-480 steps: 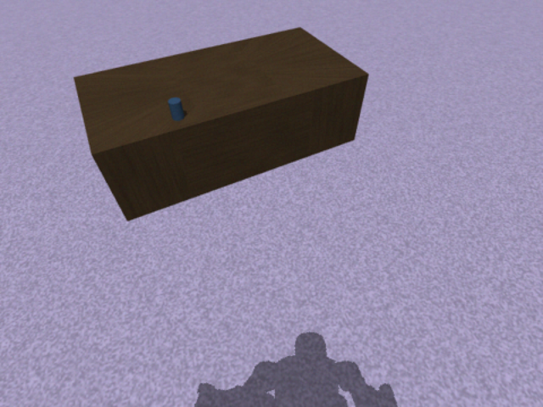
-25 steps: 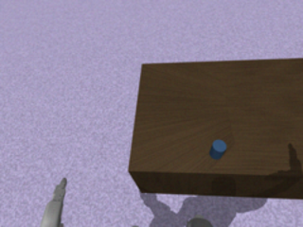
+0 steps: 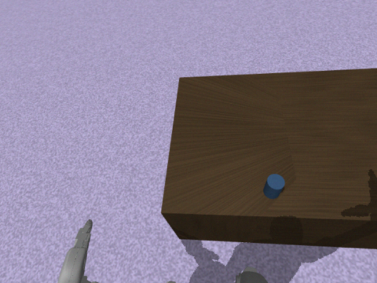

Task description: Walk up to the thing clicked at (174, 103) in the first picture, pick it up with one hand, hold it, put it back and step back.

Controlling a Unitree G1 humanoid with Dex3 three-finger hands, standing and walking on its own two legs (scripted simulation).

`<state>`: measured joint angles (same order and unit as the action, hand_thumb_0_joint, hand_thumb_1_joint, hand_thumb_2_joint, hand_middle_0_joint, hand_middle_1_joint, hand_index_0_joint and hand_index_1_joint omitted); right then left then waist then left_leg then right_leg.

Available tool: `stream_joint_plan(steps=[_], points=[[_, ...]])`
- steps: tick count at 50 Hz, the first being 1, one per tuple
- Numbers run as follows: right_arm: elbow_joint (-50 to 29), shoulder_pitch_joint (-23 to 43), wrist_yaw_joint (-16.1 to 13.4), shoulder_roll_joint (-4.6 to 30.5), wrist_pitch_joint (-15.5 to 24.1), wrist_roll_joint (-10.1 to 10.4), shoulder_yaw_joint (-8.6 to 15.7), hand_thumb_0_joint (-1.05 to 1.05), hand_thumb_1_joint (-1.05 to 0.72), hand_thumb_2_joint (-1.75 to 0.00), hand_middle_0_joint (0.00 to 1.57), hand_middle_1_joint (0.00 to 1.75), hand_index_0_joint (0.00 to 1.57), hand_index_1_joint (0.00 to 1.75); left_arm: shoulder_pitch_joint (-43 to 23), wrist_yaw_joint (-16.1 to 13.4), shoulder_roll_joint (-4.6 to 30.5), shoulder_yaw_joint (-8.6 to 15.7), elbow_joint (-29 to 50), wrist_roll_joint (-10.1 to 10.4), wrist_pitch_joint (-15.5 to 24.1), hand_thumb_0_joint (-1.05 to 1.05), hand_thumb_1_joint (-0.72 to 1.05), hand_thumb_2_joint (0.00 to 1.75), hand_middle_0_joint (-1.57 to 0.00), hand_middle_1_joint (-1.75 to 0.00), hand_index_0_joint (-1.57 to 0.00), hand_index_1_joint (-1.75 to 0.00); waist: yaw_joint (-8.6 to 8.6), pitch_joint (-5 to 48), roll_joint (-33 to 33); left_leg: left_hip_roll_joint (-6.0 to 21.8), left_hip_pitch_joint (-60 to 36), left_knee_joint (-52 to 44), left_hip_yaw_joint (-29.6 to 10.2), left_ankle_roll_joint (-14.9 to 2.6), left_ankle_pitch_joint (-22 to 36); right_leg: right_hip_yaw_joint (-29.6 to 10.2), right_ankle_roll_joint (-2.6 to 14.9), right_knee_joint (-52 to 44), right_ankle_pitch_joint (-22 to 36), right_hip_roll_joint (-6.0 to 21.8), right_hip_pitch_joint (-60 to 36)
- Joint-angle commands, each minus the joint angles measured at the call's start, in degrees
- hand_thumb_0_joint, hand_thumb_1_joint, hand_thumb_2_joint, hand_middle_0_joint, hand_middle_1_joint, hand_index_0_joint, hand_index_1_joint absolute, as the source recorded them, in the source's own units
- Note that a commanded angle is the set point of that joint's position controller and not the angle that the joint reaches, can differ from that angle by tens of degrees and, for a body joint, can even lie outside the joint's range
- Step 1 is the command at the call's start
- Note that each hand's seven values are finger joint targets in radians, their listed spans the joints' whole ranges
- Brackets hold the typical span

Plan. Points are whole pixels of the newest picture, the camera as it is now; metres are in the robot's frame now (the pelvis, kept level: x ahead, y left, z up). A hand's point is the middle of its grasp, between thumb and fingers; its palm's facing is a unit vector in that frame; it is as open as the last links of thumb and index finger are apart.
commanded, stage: go down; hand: right
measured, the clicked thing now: (273, 186) +0.44 -0.20 -0.27
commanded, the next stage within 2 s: approach in 0.42 s
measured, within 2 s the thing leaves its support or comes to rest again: neither
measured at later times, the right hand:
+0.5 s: hand out of the picture +0.36 -0.39 +0.03, palm faces +0.21 +0.97 -0.07, open 17.5 cm
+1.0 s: hand (343, 186) +0.38 -0.33 -0.12, palm faces +0.17 +0.98 +0.06, open 17.7 cm
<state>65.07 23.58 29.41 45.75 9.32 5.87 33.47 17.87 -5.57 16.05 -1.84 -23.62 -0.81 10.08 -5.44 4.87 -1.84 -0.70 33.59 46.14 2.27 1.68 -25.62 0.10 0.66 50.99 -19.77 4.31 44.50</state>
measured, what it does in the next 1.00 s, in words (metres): lowers itself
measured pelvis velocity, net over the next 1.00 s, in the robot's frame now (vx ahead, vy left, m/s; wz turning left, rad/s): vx -0.02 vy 0.00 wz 0.04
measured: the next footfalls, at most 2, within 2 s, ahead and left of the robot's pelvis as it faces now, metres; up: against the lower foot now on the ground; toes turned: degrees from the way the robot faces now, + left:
none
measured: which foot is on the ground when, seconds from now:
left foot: down 0.00-1.00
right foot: down 0.00-1.00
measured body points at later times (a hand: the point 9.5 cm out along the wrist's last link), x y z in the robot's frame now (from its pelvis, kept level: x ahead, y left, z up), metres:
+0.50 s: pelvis +0.00 +0.00 +0.00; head +0.08 -0.06 +0.44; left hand +0.14 +0.26 -0.04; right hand +0.34 -0.44 +0.04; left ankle -0.03 +0.15 -0.69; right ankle +0.05 -0.11 -0.70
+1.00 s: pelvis -0.02 +0.00 -0.09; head +0.13 -0.09 +0.33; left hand +0.15 +0.27 -0.04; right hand +0.36 -0.38 -0.12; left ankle -0.03 +0.15 -0.69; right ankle +0.05 -0.11 -0.70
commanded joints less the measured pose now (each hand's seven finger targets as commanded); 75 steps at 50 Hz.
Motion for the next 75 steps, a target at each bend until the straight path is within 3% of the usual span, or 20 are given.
stream_joint_plan(steps=[1,8,11,20,21,32,34,44,49,52,54,57,59,61,63,67,68,69,71,75], points=[[-10.6,15.2,-0.3,22.9,3.9,1.2,3.4,0.00,0.50,-0.06,0.04,0.05,0.05,0.05,-0.1,-0.9,11.0,5.3,9.5,0.3,2.9,0.00,-0.54,0.05,-0.05,-0.05,-0.05,-0.05,1.01,19.8,13.2,-1.6,3.3,-5.4,0.3,-2.80,14.6,-2.6,0.06,-6.6,16.4,-1.0,-25.2],[-10.1,17.4,0.1,24.1,4.4,1.4,3.9,0.00,0.55,-0.07,0.04,0.06,0.04,0.06,0.4,-0.5,11.3,6.1,11.6,0.5,3.0,0.00,-0.54,0.05,-0.05,-0.05,-0.06,-0.05,0.02,19.7,13.6,-1.4,3.9,-5.7,0.1,-2.87,13.3,-2.5,0.22,-6.7,13.7,-1.1,-24.9],[-9.0,17.7,0.3,22.9,4.8,1.9,3.1,0.00,0.55,-0.06,0.04,0.06,0.04,0.06,2.1,0.0,9.2,4.3,7.9,0.5,2.8,0.00,-0.54,0.05,-0.05,-0.05,-0.05,-0.05,0.11,15.8,14.6,-1.5,6.3,-5.6,0.2,-2.95,11.1,-2.5,0.10,-7.1,10.7,-1.0,-23.0],[-8.0,20.1,0.6,26.6,5.1,1.6,5.1,0.00,0.55,-0.07,0.04,0.06,0.04,0.06,-2.4,-0.2,10.3,4.0,13.1,0.5,3.0,0.00,-0.55,0.06,-0.05,-0.05,-0.05,-0.05,0.83,20.1,14.0,-1.3,4.5,-5.1,0.2,-2.85,12.0,-2.7,0.13,-5.9,11.3,-1.2,-22.2],[-7.6,19.6,0.7,26.6,4.9,1.5,5.1,0.00,0.56,-0.07,0.03,0.06,0.04,0.06,0.7,-0.5,11.6,5.7,10.6,0.4,2.7,0.00,-0.54,0.06,-0.05,-0.05,-0.05,-0.05,0.64,20.6,14.3,-1.6,4.5,-4.7,0.4,-2.98,12.1,-2.9,-0.05,-6.3,11.7,-1.2,-22.8],[-2.8,18.8,2.1,17.7,9.3,4.6,2.5,0.00,0.57,-0.07,0.04,0.06,0.05,0.06,-1.6,0.6,10.3,4.4,13.7,0.0,4.0,0.00,-0.55,0.05,-0.04,-0.04,-0.04,-0.04,-1.56,15.9,9.0,-2.1,12.2,-1.2,0.5,-2.80,8.4,-3.9,0.04,-3.1,8.1,-0.5,-17.0],[-4.0,19.4,2.2,17.0,12.5,5.8,3.5,0.00,0.57,-0.07,0.04,0.06,0.05,0.06,2.1,1.3,9.2,4.9,10.4,-0.1,4.2,0.00,-0.56,0.06,-0.04,-0.03,-0.03,-0.04,-1.93,17.3,9.9,-1.8,14.3,1.3,-0.1,-2.65,9.2,-3.4,0.45,0.2,9.1,-1.0,-14.9],[-5.0,15.3,3.8,14.4,26.6,9.3,9.9,0.00,0.61,-0.04,0.05,0.05,0.06,0.05,6.4,3.1,12.4,9.4,25.0,-2.0,6.2,0.00,-0.56,0.06,-0.04,-0.03,-0.03,-0.04,-4.40,24.4,13.2,-2.9,28.3,16.7,0.6,-3.04,6.4,-5.1,-0.15,14.3,12.6,-0.6,-7.0],[-9.1,18.0,2.8,19.3,31.0,7.7,14.1,0.00,0.61,-0.04,0.05,0.06,0.06,0.05,7.6,4.2,14.0,12.4,31.1,-3.0,6.6,0.00,-0.55,0.06,-0.04,-0.03,-0.03,-0.04,-5.28,29.7,19.0,-2.9,33.0,22.9,0.6,-3.32,5.9,-5.4,-0.37,21.0,10.9,0.1,-3.1],[-6.0,16.8,2.4,16.4,31.7,7.1,13.0,0.00,0.61,-0.05,0.04,0.06,0.05,0.06,7.2,5.5,12.3,11.3,31.3,-3.2,6.3,0.00,-0.55,0.06,-0.04,-0.03,-0.03,-0.04,-5.42,26.0,20.5,-3.3,39.1,26.5,1.2,-3.79,2.0,-5.9,-0.66,23.7,6.6,0.5,2.8],[-9.1,18.3,1.4,21.1,32.6,6.3,16.1,0.00,0.61,-0.05,0.04,0.06,0.05,0.06,5.6,5.5,15.7,14.8,37.5,-3.3,6.7,0.00,-0.54,0.05,-0.04,-0.03,-0.03,-0.04,-5.95,32.5,22.6,-3.4,40.5,29.0,1.5,-3.98,2.9,-6.6,-1.09,26.0,8.5,1.2,1.2],[-6.8,17.8,1.3,16.6,32.9,5.6,13.8,0.00,0.61,-0.06,0.03,0.06,0.04,0.06,7.9,6.3,17.9,18.3,41.7,-3.6,6.8,0.00,-0.54,0.05,-0.04,-0.04,-0.03,-0.04,-9.41,34.5,22.6,-3.8,42.3,31.5,2.2,-3.77,3.9,-7.2,-0.78,29.5,8.7,1.5,2.9],[-2.3,14.9,1.1,11.7,32.7,5.6,11.7,0.00,0.61,-0.07,0.03,0.06,0.04,0.06,9.0,7.1,16.7,18.0,41.2,-3.3,6.7,0.00,-0.55,0.06,-0.04,-0.04,-0.04,-0.04,-10.08,30.5,21.8,-4.2,47.6,33.6,3.0,-4.07,0.8,-7.8,-0.91,30.9,6.0,1.6,6.4],[-5.5,15.9,-0.3,15.8,33.3,5.1,14.5,0.00,0.61,-0.07,0.03,0.06,0.04,0.06,8.9,7.4,18.3,19.7,43.9,-3.0,6.6,0.00,-0.54,0.05,-0.04,-0.04,-0.04,-0.04,-9.76,32.1,22.4,-4.0,49.2,35.9,3.1,-4.26,0.4,-8.4,-1.27,32.5,4.5,2.0,8.3],[-7.0,16.7,-1.0,12.6,33.5,4.5,12.3,0.00,0.61,-0.05,0.04,0.06,0.05,0.06,10.0,8.2,17.7,20.7,44.1,-2.9,6.1,0.00,-0.55,0.05,-0.05,-0.04,-0.05,-0.05,-10.30,31.8,24.7,-3.9,52.8,38.1,3.2,-4.47,-2.1,-8.7,-1.51,33.5,1.1,2.0,9.6],[-15.3,18.3,-4.3,13.6,34.0,3.4,13.1,0.00,0.61,-0.05,0.04,0.05,0.05,0.05,9.8,8.9,19.0,23.0,52.2,-2.2,5.3,0.00,-0.53,0.04,-0.04,-0.05,-0.05,-0.04,-9.26,35.5,27.0,-4.0,53.5,39.4,3.5,-4.64,-5.0,-9.4,-1.93,33.3,-3.8,2.1,9.1],[-16.5,18.8,-4.9,12.1,33.6,3.0,11.9,0.00,0.61,-0.05,0.04,0.06,0.04,0.06,10.2,8.9,20.2,24.7,53.6,-2.1,4.9,0.00,-0.53,0.04,-0.04,-0.05,-0.05,-0.04,-10.73,35.5,27.0,-3.8,53.6,39.1,3.7,-4.55,-5.2,-9.5,-2.04,33.1,-4.9,2.3,8.1],[-12.5,17.5,-5.1,5.9,32.3,3.0,7.6,0.00,0.60,-0.05,0.04,0.05,0.04,0.06,10.7,9.1,19.6,24.8,54.2,-1.9,4.7,0.00,-0.52,0.04,-0.04,-0.05,-0.05,-0.04,-12.19,31.6,25.8,-4.0,55.0,38.8,3.8,-4.56,-6.8,-9.4,-1.77,32.8,-8.6,2.1,10.7],[-13.7,18.3,-5.9,-0.2,30.5,3.4,4.5,0.00,0.57,-0.06,0.04,0.06,0.04,0.06,13.0,9.2,17.5,23.9,53.5,-1.1,3.9,0.00,-0.52,0.03,-0.05,-0.05,-0.06,-0.04,-12.84,27.0,24.4,-3.8,57.5,38.7,4.0,-4.63,-10.1,-9.7,-1.89,32.0,-16.0,1.8,14.0],[-18.3,18.0,-9.3,0.2,27.9,1.6,3.2,0.00,0.54,-0.05,0.04,0.05,0.04,0.05,15.9,9.6,15.1,23.8,53.0,-0.2,2.7,0.00,-0.50,0.02,-0.05,-0.06,-0.06,-0.04,-11.35,26.7,24.6,-3.5,59.4,40.0,4.0,-4.43,-11.1,-9.2,-2.03,32.8,-18.8,1.7,15.2]])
